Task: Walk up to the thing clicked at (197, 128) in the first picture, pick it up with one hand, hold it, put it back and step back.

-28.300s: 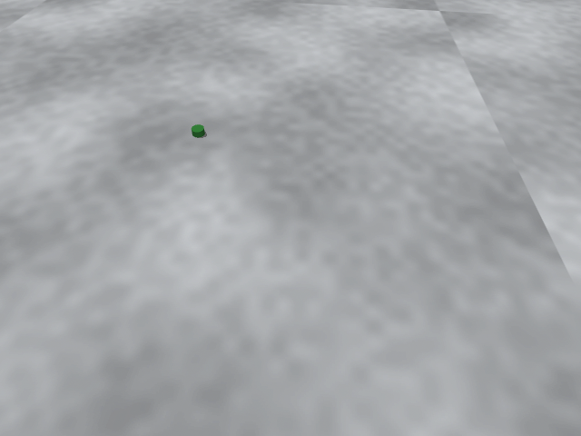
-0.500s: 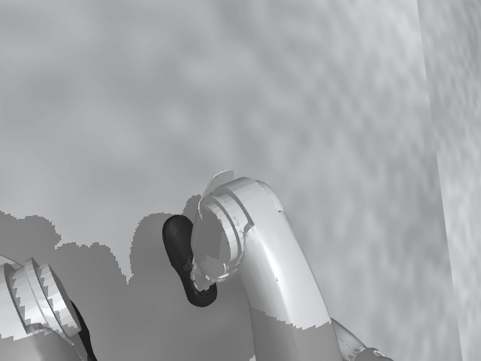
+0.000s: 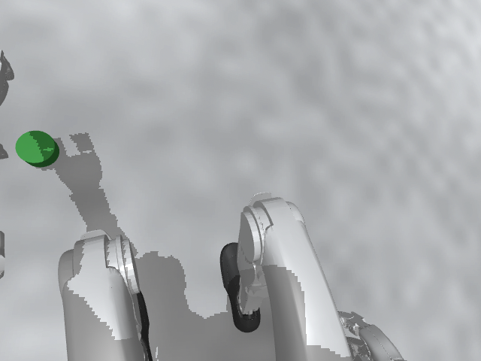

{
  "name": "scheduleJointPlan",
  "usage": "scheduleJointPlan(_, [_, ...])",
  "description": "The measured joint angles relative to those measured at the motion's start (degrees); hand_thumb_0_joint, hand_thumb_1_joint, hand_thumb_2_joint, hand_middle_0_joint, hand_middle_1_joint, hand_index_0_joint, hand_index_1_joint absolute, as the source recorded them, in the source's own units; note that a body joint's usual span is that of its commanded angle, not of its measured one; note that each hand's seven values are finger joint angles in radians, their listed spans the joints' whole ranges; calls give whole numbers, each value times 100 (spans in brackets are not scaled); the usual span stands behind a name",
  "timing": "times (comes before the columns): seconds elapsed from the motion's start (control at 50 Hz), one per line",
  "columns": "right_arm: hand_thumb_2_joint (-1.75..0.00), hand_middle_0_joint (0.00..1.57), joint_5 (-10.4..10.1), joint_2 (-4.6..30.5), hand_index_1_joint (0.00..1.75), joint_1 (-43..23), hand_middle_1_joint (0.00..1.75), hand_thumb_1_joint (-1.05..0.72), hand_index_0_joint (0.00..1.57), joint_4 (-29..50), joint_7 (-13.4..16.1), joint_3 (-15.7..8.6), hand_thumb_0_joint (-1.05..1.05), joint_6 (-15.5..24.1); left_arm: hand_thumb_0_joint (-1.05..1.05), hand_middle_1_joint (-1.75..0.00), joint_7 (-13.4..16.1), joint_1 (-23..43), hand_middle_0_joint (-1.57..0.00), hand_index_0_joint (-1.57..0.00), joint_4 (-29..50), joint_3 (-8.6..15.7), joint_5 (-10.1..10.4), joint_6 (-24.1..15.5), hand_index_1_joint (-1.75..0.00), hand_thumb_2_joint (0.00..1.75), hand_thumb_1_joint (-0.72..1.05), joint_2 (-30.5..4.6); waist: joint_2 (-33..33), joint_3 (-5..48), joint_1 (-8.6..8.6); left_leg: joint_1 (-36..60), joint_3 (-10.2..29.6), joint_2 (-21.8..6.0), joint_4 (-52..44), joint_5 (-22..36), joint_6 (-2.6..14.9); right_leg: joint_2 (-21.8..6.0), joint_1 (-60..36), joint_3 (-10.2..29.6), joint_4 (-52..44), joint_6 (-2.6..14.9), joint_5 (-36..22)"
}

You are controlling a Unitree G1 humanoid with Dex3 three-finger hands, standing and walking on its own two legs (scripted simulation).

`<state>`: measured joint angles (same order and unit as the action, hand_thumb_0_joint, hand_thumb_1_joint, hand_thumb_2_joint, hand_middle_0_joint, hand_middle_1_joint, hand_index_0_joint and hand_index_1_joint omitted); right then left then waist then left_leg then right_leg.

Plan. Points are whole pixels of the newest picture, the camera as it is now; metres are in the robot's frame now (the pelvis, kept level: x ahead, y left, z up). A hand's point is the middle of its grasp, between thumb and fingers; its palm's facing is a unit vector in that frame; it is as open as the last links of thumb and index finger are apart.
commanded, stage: withdraw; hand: left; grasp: from above
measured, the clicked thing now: (38, 149) +0.52 +0.28 -0.34
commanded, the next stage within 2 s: home in 0.30 s
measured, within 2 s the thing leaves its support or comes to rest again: neither
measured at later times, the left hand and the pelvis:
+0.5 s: hand out of the picture +0.51 +0.29 -0.19, palm faces -0.38 -0.05 -0.92, open 13.4 cm; pelvis +0.00 +0.00 -0.02, yaw +0 degrees
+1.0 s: hand out of the picture +0.37 +0.27 +0.00, palm faces -0.27 -0.65 -0.71, open 7.8 cm; pelvis +0.01 +0.00 +0.12, yaw +4 degrees
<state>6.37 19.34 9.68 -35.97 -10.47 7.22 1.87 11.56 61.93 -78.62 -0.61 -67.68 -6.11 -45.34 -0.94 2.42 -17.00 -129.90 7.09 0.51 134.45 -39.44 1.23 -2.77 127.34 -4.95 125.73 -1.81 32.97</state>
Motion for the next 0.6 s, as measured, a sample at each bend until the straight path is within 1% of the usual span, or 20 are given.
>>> scheduleJointPlan(0.06, [-90,20,11,27,29,-78,30,-91,20,62,186,26,0,-53,0,-104,-105,170,-11,-10,-221,-24,-66,-154,-106,103,-50,-65,29,-71,-59,56,-19,4,-76,74,-11,-4,-42,16,-49,13,-58])
scheduleJointPlan(0.14, [-90,20,41,70,29,-89,30,-91,20,58,358,98,0,-92,0,-103,-65,307,-13,-12,-490,-29,-196,-382,-105,102,-48,-176,82,-167,-131,6,-27,5,-45,127,-18,1,15,28,-12,11,-112])
scheduleJointPlan(0.2, [-90,20,75,84,29,-34,30,-91,20,11,412,176,0,-101,0,-102,92,353,-13,-12,-693,-13,-307,-556,-104,101,-47,-259,134,-233,-177,-103,-17,6,64,137,-16,8,120,27,84,0,-131])
scheduleJointPlan(0.24, [-90,20,104,79,29,24,30,-91,20,-17,424,224,0,-85,0,-102,227,358,-13,-13,-790,43,-413,-664,-103,100,-47,-318,168,-292,-199,-194,1,11,163,136,-18,11,201,17,167,-1,-136])
scheduleJointPlan(0.32, [-90,20,178,12,30,178,30,-91,20,-51,403,251,0,-31,0,-100,526,269,-15,-14,-727,272,-621,-789,-101,99,-46,-427,225,-425,-214,-378,40,24,369,122,-16,15,358,-6,337,-12,-133])
scheduleJointPlan(0.38, [-90,20,201,-78,30,323,30,-91,20,-73,373,196,0,11,0,-99,697,80,-16,-15,-359,461,-685,-745,-99,97,-45,-423,215,-456,-178,-509,40,41,466,108,-9,6,473,-1,427,-18,-109])
scheduleJointPlan(0.42, [-90,20,178,-153,30,404,30,-91,20,-107,345,136,0,23,0,-98,790,-45,-16,-16,-92,548,-635,-655,-98,97,-44,-358,186,-410,-136,-565,13,50,475,89,-4,-5,531,24,453,-19,-77])
scheduleJointPlan(0.48, [-90,20,141,-264,30,414,30,-91,20,-202,300,89,0,21,0,-94,829,-70,-18,-17,-32,510,-479,-444,-94,95,-41,-262,151,-309,-93,-549,-41,46,417,41,13,-9,542,73,430,-42,-21])
scheduleJointPlan(0.56, [-89,20,73,-335,30,375,30,-90,20,-220,253,10,0,40,0,-83,621,-236,-20,-19,175,566,-165,-185,-84,93,-31,-131,24,-159,-20,-438,-56,39,280,-32,27,-12,436,76,300,-53,54])
scheduleJointPlan(0.6, [-89,20,5,-346,30,383,30,-90,20,-198,231,-77,0,24,0,-78,448,-425,-21,-20,439,585,81,-73,-78,92,-24,10,-43,-62,64,-328,-80,34,168,-69,32,-14,336,91,203,-58,95])
